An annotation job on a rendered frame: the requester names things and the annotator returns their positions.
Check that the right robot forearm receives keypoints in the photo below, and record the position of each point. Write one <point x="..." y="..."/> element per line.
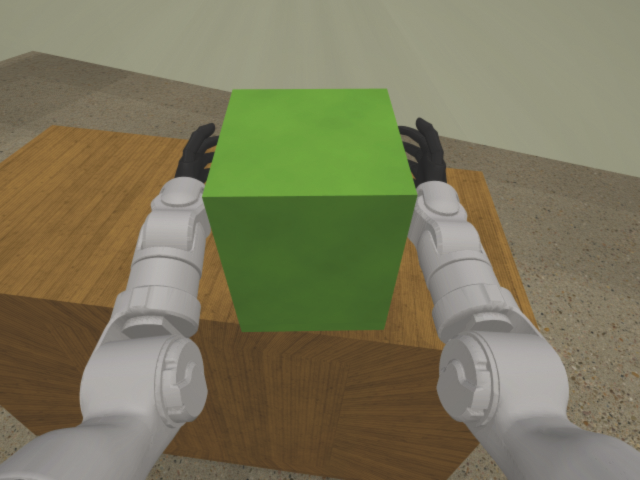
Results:
<point x="464" y="289"/>

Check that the robot right hand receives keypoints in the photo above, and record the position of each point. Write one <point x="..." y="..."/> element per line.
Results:
<point x="431" y="165"/>

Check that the robot right upper arm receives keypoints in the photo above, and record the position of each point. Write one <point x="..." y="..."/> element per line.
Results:
<point x="511" y="391"/>

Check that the pedestal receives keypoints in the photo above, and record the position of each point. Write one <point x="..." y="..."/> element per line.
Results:
<point x="351" y="405"/>

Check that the carton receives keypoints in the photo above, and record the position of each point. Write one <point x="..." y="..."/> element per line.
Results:
<point x="310" y="198"/>

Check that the robot left upper arm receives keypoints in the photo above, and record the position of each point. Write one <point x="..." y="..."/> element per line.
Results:
<point x="136" y="395"/>

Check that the left robot forearm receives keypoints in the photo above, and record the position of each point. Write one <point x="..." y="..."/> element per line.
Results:
<point x="162" y="289"/>

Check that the robot left hand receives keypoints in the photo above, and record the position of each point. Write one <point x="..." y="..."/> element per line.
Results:
<point x="194" y="158"/>

